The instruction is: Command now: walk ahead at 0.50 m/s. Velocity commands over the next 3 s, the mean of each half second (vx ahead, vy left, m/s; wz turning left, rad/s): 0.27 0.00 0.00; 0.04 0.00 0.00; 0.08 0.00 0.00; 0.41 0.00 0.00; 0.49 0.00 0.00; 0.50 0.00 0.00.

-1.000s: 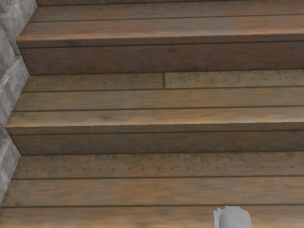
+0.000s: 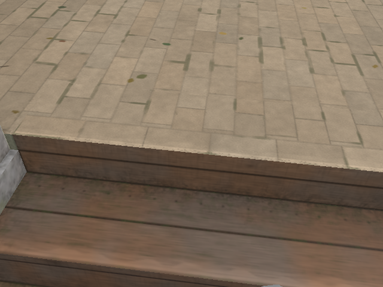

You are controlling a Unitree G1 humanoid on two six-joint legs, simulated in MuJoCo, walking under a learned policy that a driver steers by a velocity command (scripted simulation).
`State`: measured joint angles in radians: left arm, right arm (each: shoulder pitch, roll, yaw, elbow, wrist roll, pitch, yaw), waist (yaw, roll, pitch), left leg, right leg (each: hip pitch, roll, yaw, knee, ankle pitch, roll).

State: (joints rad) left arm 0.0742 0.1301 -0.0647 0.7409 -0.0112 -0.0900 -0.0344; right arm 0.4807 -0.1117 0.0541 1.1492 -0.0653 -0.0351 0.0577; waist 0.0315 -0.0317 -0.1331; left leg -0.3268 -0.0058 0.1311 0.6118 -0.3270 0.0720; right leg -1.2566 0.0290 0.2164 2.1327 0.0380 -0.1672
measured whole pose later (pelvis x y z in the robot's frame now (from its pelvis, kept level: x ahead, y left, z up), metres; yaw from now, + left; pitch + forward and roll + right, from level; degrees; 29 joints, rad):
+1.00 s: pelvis +0.29 -0.03 +0.18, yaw +1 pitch +2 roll -1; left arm 0.31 0.13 -0.02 1.09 0.02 0.01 0.02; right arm 0.29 -0.13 0.01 1.06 -0.01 0.02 -0.03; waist 0.02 -0.01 -0.02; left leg -0.28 0.03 0.04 0.47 -0.22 0.01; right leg -0.20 0.01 -0.12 0.43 -0.26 -0.05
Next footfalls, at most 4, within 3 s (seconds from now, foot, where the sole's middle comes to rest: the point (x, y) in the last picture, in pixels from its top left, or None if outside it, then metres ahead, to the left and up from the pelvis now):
0.24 right None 0.31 -0.12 -0.60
0.74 left None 0.34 0.09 -0.60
1.90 left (162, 232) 0.62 0.12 -0.43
2.48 right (237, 124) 0.94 -0.10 -0.27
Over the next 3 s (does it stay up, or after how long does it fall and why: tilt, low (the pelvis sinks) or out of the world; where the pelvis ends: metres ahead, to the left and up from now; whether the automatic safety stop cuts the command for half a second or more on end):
stays up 1.03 -0.02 0.51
